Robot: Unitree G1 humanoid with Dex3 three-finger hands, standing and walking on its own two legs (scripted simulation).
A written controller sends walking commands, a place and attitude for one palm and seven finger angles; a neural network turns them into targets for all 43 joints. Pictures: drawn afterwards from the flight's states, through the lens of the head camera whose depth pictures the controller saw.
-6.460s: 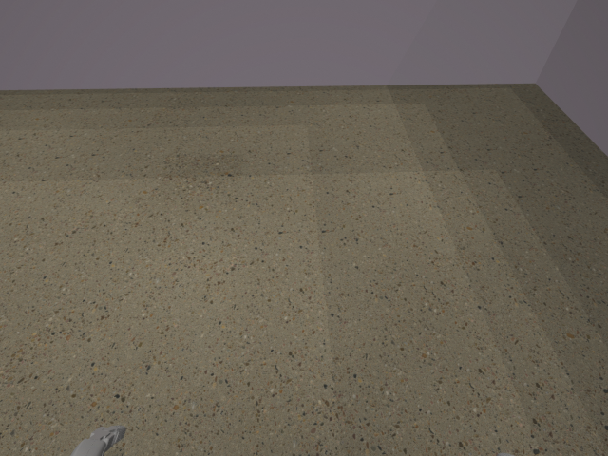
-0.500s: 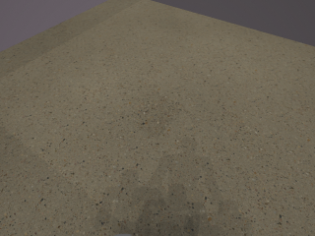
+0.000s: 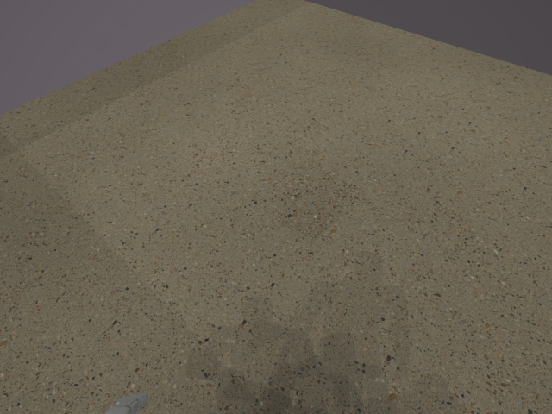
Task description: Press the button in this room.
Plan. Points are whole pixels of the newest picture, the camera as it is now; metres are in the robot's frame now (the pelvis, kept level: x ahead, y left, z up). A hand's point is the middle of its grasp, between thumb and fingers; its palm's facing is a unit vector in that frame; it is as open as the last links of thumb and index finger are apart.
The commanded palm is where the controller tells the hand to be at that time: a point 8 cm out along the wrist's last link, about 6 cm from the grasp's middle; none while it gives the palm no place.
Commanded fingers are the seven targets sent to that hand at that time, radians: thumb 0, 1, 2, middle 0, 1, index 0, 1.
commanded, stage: turn or walk to find it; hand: left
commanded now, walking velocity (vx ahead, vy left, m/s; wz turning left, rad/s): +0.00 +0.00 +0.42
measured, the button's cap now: out of the picture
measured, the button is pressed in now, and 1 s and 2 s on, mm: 0 0 0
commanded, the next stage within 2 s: none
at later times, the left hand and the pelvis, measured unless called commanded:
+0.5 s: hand out of the picture -0.05 +0.19 -0.17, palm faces +0.29 -0.92 -0.25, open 7.3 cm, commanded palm none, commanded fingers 0.00 0.90 0.90 -0.20 -0.30 -0.20 -0.30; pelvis -0.03 -0.01 +0.00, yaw +15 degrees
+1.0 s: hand out of the picture -0.05 +0.24 -0.15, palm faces +0.42 -0.87 -0.26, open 7.4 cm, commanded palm none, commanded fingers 0.00 0.90 0.90 -0.20 -0.30 -0.20 -0.30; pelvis -0.06 +0.01 +0.01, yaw +25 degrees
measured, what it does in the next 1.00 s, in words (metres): steps on the spot, turning left: right foot, then left foot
